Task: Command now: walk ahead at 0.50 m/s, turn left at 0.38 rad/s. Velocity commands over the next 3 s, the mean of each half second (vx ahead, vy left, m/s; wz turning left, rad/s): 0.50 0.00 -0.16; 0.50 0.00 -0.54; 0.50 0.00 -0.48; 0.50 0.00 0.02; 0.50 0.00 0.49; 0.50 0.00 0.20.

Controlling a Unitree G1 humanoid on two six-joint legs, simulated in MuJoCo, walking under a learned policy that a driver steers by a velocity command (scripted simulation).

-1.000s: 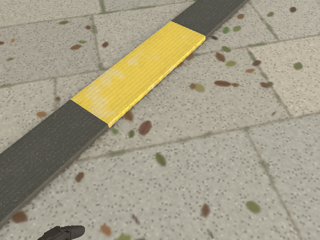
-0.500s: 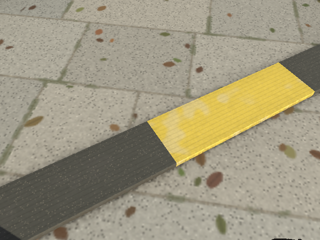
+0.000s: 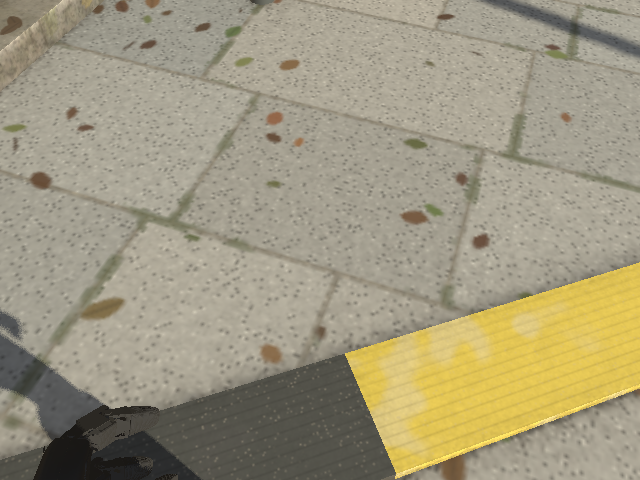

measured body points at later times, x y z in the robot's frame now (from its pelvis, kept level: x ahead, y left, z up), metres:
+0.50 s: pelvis +0.24 +0.00 +0.02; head +0.27 +0.00 +0.47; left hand +0.30 +0.27 -0.11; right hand +0.46 -0.25 -0.04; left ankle +0.32 +0.13 -0.71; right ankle +0.14 -0.12 -0.69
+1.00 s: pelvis +0.42 -0.11 +0.01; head +0.43 -0.14 +0.45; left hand +0.48 +0.13 -0.12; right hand +0.55 -0.39 -0.07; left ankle +0.56 +0.00 -0.61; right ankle +0.32 -0.15 -0.73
